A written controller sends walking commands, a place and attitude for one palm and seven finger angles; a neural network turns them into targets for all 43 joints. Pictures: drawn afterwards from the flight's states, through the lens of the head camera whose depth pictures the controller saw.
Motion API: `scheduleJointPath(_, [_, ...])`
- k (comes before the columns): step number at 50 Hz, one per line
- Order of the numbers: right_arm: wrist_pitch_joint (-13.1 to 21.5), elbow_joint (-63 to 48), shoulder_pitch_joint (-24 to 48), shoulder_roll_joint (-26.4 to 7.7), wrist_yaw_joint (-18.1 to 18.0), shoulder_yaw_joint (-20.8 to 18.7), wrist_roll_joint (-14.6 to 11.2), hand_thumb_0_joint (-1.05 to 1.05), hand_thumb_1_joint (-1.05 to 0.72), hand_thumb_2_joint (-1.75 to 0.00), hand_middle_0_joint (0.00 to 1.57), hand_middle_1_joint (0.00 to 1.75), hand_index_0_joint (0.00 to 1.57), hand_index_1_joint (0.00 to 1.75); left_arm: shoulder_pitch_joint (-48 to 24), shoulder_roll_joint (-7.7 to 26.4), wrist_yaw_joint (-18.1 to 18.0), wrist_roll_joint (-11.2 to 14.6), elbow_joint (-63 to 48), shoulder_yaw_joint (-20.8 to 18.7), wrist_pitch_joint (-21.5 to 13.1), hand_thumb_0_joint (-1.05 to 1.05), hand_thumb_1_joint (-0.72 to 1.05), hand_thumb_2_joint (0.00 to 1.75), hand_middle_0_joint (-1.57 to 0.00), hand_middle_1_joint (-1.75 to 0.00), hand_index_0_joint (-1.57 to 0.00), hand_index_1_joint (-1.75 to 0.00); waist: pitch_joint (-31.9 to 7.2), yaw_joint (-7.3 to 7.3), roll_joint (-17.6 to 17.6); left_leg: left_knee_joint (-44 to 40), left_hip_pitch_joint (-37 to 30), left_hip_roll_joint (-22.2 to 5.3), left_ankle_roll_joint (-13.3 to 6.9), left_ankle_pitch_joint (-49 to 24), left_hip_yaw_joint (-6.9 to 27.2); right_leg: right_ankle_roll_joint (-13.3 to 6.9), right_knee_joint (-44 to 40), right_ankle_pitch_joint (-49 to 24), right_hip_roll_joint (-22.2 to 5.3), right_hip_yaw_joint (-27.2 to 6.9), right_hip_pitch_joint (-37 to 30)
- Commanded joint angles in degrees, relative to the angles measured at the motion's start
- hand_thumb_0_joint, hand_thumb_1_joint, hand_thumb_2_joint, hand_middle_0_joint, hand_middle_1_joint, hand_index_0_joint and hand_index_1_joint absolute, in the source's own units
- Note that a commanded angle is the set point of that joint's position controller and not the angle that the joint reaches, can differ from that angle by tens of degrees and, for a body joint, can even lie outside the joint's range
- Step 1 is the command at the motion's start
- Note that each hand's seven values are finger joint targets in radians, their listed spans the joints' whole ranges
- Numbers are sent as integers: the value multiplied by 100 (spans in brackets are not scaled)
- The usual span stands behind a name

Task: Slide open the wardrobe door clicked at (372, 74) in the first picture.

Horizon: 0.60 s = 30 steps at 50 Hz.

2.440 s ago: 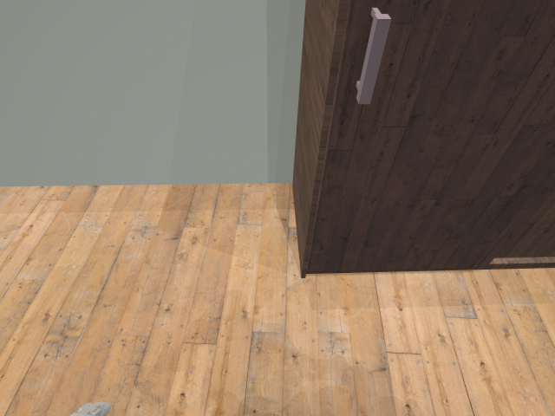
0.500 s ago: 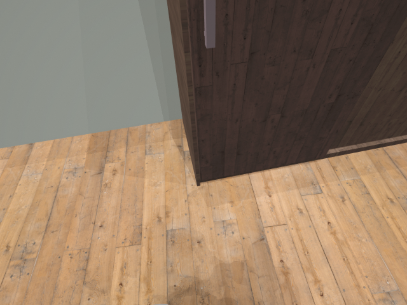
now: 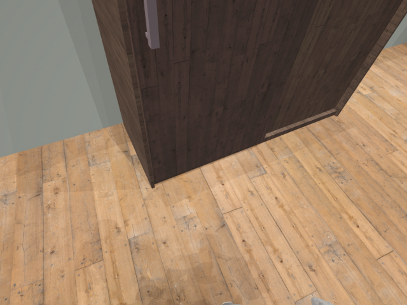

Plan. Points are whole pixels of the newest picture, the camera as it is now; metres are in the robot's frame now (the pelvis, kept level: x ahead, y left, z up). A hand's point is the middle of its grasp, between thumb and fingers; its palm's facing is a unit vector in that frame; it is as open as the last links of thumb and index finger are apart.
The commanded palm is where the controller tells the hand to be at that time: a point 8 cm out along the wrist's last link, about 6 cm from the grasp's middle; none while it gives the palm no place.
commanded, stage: walk to a spot facing it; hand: left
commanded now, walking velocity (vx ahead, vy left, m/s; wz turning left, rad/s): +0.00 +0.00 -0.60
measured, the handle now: (148, 12) +0.77 +0.23 +0.18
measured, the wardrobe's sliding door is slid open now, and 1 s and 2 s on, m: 0.00 0.00 0.00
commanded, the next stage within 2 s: turn to face it in 1.94 s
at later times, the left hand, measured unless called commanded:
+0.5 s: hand (150, 296) +0.16 +0.12 -0.15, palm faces -0.33 -0.91 -0.26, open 7.3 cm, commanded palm none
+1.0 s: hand (149, 290) +0.17 +0.13 -0.16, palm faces -0.58 -0.80 -0.17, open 7.4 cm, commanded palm none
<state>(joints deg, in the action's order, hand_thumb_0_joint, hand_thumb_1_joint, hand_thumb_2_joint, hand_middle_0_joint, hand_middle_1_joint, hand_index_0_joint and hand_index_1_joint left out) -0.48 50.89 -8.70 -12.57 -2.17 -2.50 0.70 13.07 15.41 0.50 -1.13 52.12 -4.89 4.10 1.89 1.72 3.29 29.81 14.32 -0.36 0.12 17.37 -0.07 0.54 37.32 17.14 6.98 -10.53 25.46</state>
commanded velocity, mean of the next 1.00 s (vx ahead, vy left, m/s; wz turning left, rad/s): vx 0.07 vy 0.00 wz -0.60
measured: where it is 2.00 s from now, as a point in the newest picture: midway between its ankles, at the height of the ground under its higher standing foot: outside the picture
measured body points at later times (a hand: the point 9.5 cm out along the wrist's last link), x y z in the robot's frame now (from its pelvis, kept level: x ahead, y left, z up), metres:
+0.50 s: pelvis -0.02 -0.03 +0.00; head +0.01 -0.05 +0.44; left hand +0.18 +0.17 -0.13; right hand -0.09 -0.29 -0.15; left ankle +0.00 +0.12 -0.67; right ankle -0.04 -0.14 -0.73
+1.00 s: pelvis -0.01 +0.01 +0.01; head +0.02 +0.01 +0.46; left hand +0.20 +0.17 -0.14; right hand -0.12 -0.22 -0.12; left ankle +0.05 +0.10 -0.73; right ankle -0.10 -0.11 -0.66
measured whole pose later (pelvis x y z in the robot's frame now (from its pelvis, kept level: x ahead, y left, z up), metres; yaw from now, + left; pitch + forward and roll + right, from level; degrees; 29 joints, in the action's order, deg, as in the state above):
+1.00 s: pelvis -0.01 +0.01 +0.01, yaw -39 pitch +0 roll -2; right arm 1.1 52.5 -16.0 -9.6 -1.3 -1.5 1.9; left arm 12.7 14.4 3.3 -1.8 53.3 -5.6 4.7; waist 2.3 0.2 1.7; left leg 25.7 9.9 -7.2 -0.1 15.0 -13.0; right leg 3.5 59.6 20.8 -2.9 2.3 27.3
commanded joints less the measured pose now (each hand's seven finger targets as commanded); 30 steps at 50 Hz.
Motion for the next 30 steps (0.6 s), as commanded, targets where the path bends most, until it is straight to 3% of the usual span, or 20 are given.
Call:
scheduleJointPath(1, [127, -508, 243, -998, -71, -141, 76, 0, -90, -90, 20, 30, 20, 30, -54, 627, 126, -104, -464, -288, -103, 0, 90, 90, -20, -30, -20, -30, 130, 79, -1145, -1701, 213, -1855, -738, -413, 1227, 305, 3141, 565, -480, 505, 808])
scheduleJointPath(2, [147, -528, 311, -922, -69, -123, 74, 0, -90, -90, 20, 30, 20, 30, 80, 508, 157, -90, -386, -242, -83, 0, 90, 90, -20, -30, -20, -30, 47, 124, -1153, -1517, -11, -1562, -669, -964, 683, 344, 3366, 384, -504, 648, 871])
scheduleJointPath(3, [168, -517, 239, -858, -69, -103, 52, 0, -90, -90, 20, 30, 20, 30, 95, 437, 181, -70, -380, -204, -78, 0, 90, 90, -20, -30, -20, -30, -30, 103, -1211, -1363, -179, -1455, -652, -1428, 380, 363, 3397, 312, -567, 759, 921])
scheduleJointPath(6, [171, -294, -438, -919, -54, -170, 72, 0, -90, -90, 20, 30, 20, 30, -412, 319, 188, -24, -543, -107, -84, 0, 90, 90, -20, -30, -20, -30, -46, -231, -1266, -1057, -961, -1576, -831, -2524, 217, 415, 2723, 526, -728, 963, 1065])
scheduleJointPath(9, [152, -149, -835, -1060, -30, -245, 82, 0, -90, -90, 20, 30, 20, 30, -831, 249, 198, -7, -655, -55, -88, 0, 90, 90, -20, -30, -20, -30, -59, -432, -1221, -944, -1208, -1813, -899, -3006, 126, 408, 1818, 751, -889, 1187, 772])
scheduleJointPath(13, [107, -61, -842, -1219, 35, -333, 96, 0, -90, -90, 20, 30, 20, 30, -909, 219, 205, -4, -675, -14, -133, 0, 90, 90, -20, -30, -20, -30, -188, -482, -1599, -617, -1034, -1902, -772, -3261, -254, 253, 727, 777, -789, 1517, -79])
scheduleJointPath(15, [91, -52, -744, -1259, 55, -363, 95, 0, -90, -90, 20, 30, 20, 30, -714, 254, 190, 7, -627, -33, -182, 0, 90, 90, -20, -30, -20, -30, -311, -348, -1582, -274, -884, -1917, -570, -3153, -435, 134, -2, 480, -737, 1563, -611])
scheduleJointPath(16, [77, -63, -676, -1274, 71, -364, 72, 0, -90, -90, 20, 30, 20, 30, -435, 329, 176, 6, -542, -55, -220, 0, 90, 90, -20, -30, -20, -30, -425, -180, -1462, 151, -688, -1845, -351, -2879, -671, 78, -644, -110, -708, 1618, -1154])
scheduleJointPath(17, [65, -81, -794, -1151, 107, -343, 29, 0, -90, -90, 20, 30, 20, 30, -63, 613, 138, -19, -420, -105, -312, 0, 90, 90, -20, -30, -20, -30, -723, -18, -846, 1142, -102, -1663, 1, -2390, -967, -74, -1423, -955, -1002, 1294, -2223])
scheduleJointPath(18, [39, -268, -876, -650, 163, -213, 2, 0, -90, -90, 20, 30, 20, 30, 332, 1362, 26, -61, -310, -223, -405, 0, 90, 90, -20, -30, -20, -30, -1015, 130, 1093, 2478, 1658, -969, 385, 714, -1239, -614, -1654, -2886, -2532, -652, -3551])
scheduleJointPath(19, [-22, -495, -432, -640, 93, -177, 23, 0, -90, -90, 20, 30, 20, 30, 594, 1514, -61, 50, -255, -260, -356, 0, 90, 90, -20, -30, -20, -30, -1009, 315, 1165, 3371, 2086, -683, 430, 1949, -491, -1130, -1445, -4484, -3136, -1144, -3095])
scheduleJointPath(20, [-60, -506, -198, -645, 35, -173, 0, 0, -90, -90, 20, 30, 20, 30, 501, 1376, -128, 36, -280, -292, -329, 0, 90, 90, -20, -30, -20, -30, -911, 312, 1267, 3599, 2065, -735, 375, 1708, -80, -1288, -1572, -3664, -2812, -1130, -2597])
scheduleJointPath(21, [-88, -466, -57, -698, 35, -191, 2, 0, -90, -90, 20, 30, 20, 30, 114, 1236, -139, 21, -358, -247, -286, 0, 90, 90, -20, -30, -20, -30, -508, 193, 1098, 3759, 2117, -770, 382, 1424, 0, -1287, -1705, -2756, -2604, -1065, -2149])
scheduleJointPath(22, [-112, -363, -121, -709, 59, -207, 31, 0, -90, -90, 20, 30, 20, 30, -268, 1029, -141, 5, -476, -194, -260, 0, 90, 90, -20, -30, -20, -30, -277, 2, 794, 3689, 1960, -799, 413, 1016, -25, -1171, -1748, -2260, -2330, -706, -1738])
scheduleJointPath(23, [-109, -254, -313, -668, 82, -209, 46, 0, -90, -90, 20, 30, 20, 30, -556, 946, -152, -17, -551, -166, -250, 0, 90, 90, -20, -30, -20, -30, -373, -167, 442, 3433, 1632, -763, 445, 841, -126, -1094, -1636, -2263, -2144, -426, -1564])
scheduleJointPath(24, [-122, -187, -449, -598, 91, -194, 55, 0, -90, -90, 20, 30, 20, 30, -624, 927, -145, -27, -605, -147, -267, 0, 90, 90, -20, -30, -20, -30, -409, -228, 422, 3219, 1463, -686, 472, 738, -227, -1037, -1625, -2266, -2029, -298, -1444])
scheduleJointPath(28, [-104, -221, -411, -564, 98, -191, 35, 0, -90, -90, 20, 30, 20, 30, -481, 996, -106, -44, -542, -162, -256, 0, 90, 90, -20, -30, -20, -30, -379, -163, 420, 2409, 1188, -465, 486, 611, -333, -1049, -1667, -1827, -1865, -565, -1276])
scheduleJointPath(30, [-76, -287, -363, -567, 84, -181, 13, 0, -90, -90, 20, 30, 20, 30, -429, 1025, -96, -45, -557, -179, -236, 0, 90, 90, -20, -30, -20, -30, -424, -124, 596, 1947, 987, -362, 445, 643, -328, -1083, -1648, -1736, -1842, -850, -1204])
